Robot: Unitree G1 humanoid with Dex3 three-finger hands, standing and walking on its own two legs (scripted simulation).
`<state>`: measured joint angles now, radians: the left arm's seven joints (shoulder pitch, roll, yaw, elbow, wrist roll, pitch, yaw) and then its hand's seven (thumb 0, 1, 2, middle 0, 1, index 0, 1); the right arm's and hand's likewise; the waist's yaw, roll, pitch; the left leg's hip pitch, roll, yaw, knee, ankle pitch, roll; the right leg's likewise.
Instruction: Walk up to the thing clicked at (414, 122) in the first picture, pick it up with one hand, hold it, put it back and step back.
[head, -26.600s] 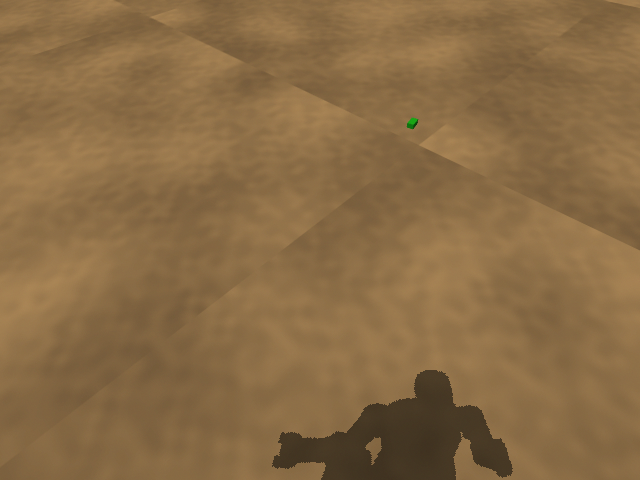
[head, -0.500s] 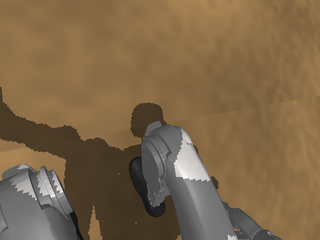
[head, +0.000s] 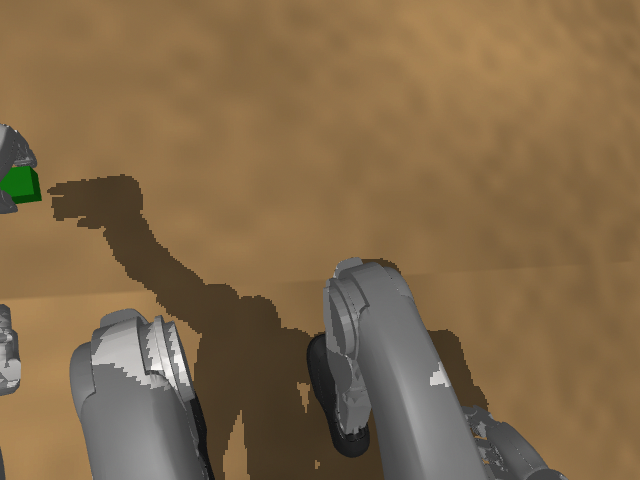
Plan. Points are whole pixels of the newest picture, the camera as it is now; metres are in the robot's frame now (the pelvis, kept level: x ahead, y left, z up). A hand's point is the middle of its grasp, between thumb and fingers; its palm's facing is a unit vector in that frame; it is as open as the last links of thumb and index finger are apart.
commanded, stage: settle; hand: left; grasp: from above
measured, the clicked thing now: (5, 187) +0.49 +0.33 -0.20
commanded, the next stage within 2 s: lift in 0.14 s
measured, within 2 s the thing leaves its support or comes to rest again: neither
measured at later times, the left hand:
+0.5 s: hand out of the picture +0.46 +0.33 -0.10, palm faces -0.47 -0.08 -0.88, open 6.6 cm
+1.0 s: hand out of the picture +0.38 +0.33 +0.07, palm faces -0.43 -0.11 -0.90, open 6.7 cm
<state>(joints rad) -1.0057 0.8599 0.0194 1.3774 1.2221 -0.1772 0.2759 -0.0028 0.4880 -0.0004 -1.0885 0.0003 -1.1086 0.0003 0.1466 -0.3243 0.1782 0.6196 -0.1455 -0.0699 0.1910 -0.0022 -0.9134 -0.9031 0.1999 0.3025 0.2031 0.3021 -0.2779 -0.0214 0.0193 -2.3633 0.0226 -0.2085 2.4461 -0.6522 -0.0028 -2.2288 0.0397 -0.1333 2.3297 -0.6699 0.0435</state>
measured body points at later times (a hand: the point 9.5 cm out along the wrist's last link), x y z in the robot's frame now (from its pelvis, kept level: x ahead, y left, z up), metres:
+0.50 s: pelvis +0.00 +0.00 +0.03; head +0.23 +0.08 +0.41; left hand +0.48 +0.33 -0.05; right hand +0.06 -0.27 -0.07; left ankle +0.08 +0.13 -0.29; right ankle +0.11 -0.12 -0.29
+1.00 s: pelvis +0.00 +0.00 +0.15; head +0.17 +0.06 +0.56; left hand +0.40 +0.33 +0.12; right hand +0.15 -0.25 +0.03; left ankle +0.08 +0.13 -0.29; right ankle +0.11 -0.12 -0.29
